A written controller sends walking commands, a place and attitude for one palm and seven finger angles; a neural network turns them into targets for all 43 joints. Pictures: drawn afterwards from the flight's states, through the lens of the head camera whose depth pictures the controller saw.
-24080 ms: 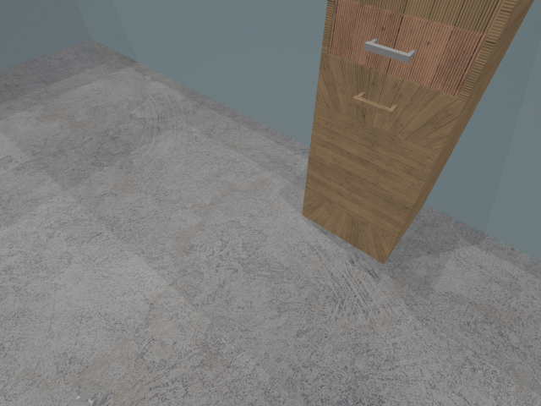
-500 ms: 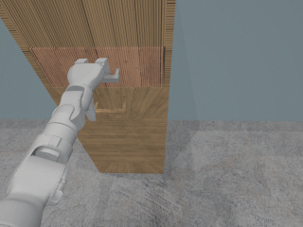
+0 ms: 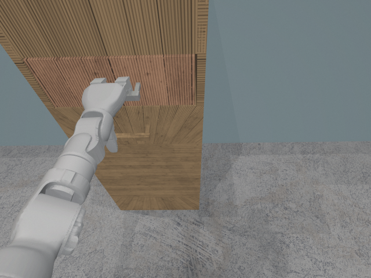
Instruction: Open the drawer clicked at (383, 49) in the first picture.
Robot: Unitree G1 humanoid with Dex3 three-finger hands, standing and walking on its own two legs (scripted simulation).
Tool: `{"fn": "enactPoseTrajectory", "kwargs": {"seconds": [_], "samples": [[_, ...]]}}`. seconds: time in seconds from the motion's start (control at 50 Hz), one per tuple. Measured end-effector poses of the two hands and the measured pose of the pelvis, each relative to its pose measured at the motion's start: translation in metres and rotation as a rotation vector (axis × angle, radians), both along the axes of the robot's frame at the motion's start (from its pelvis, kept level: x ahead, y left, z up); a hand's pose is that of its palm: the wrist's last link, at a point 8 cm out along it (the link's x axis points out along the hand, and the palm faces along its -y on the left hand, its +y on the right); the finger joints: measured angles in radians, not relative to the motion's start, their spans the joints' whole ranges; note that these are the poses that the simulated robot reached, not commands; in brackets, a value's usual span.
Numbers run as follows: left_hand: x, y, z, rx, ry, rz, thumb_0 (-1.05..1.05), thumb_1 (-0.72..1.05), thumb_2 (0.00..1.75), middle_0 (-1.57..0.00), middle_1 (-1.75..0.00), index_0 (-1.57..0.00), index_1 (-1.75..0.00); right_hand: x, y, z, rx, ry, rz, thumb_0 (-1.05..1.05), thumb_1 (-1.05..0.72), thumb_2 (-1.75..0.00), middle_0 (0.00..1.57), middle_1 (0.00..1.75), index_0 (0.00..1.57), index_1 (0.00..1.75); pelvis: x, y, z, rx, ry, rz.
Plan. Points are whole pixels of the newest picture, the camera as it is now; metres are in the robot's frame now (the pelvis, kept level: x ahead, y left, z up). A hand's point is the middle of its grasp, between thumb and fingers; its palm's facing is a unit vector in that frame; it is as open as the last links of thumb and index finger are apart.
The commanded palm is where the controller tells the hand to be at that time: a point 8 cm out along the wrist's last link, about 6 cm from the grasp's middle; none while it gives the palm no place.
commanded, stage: close the thumb around the handle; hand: left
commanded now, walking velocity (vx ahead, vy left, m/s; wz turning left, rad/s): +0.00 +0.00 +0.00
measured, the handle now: (114, 91) +0.52 +0.17 +0.12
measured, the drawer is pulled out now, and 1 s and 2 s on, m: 0.00 0.00 0.13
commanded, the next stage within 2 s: pull the drawer open in 0.78 s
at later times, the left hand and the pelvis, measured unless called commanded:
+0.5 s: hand (114, 115) +0.46 +0.16 +0.09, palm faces -0.02 -0.03 -1.00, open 9.0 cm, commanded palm +0.44 +0.16 +0.15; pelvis +0.01 +0.00 +0.00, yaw +0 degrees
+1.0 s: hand (115, 116) +0.46 +0.16 +0.09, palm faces -0.02 -0.03 -1.00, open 5.5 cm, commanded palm +0.42 +0.17 +0.15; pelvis +0.01 -0.01 +0.00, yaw +0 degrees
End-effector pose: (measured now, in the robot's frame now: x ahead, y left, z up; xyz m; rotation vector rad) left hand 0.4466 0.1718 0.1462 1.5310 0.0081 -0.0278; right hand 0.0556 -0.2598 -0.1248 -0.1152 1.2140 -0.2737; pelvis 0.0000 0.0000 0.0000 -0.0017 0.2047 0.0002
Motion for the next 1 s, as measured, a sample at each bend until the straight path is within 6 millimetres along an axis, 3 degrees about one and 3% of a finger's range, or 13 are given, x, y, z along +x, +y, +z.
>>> {"fn": "enactPoseTrajectory", "kwargs": {"seconds": [0.16, 0.26, 0.64, 0.74, 1.0], "samples": [[-0.001, 0.001, 0.000, -0.003, -0.003, -0.014, 0.00, -0.47, 0.31, -0.30, -1.20, -0.32, -1.20, 0.009, -0.003, 0.003, -0.005, -0.017, 0.008, 0.00, -0.91, -0.90, 0.20, 0.30, 0.20, 0.30, 0.003, -0.001, 0.000, 0.001, 0.000, -0.001], [-0.001, 0.000, 0.000, 0.003, -0.009, -0.014, 0.00, -0.35, 0.36, -0.31, -1.22, -0.33, -1.21, 0.014, -0.005, 0.003, -0.008, -0.019, 0.015, 0.00, -0.91, -0.90, 0.20, 0.30, 0.20, 0.30, 0.004, -0.002, 0.000, 0.001, 0.000, 0.003], [-0.004, -0.007, 0.002, 0.014, -0.005, -0.006, 0.00, 0.58, 0.76, -0.36, -1.32, -0.39, -1.30, 0.024, -0.002, 0.000, 0.016, -0.031, 0.027, 0.00, -0.91, -0.90, 0.20, 0.30, 0.20, 0.30, 0.006, -0.005, 0.001, 0.005, -0.009, 0.007], [-0.004, -0.007, 0.003, 0.015, -0.001, -0.008, 0.00, 0.76, 0.84, -0.36, -1.33, -0.39, -1.30, 0.023, -0.004, 0.000, 0.015, -0.030, 0.022, 0.00, -0.91, -0.90, 0.20, 0.30, 0.20, 0.30, 0.006, -0.006, 0.001, 0.006, -0.010, 0.004], [-0.007, -0.007, 0.002, 0.009, -0.007, -0.013, 0.00, 0.77, 0.83, -0.34, -1.34, -0.37, -1.30, 0.022, -0.011, 0.002, 0.005, -0.027, 0.012, 0.00, -0.91, -0.90, 0.20, 0.30, 0.20, 0.30, 0.009, -0.008, 0.002, 0.007, -0.013, -0.002]]}}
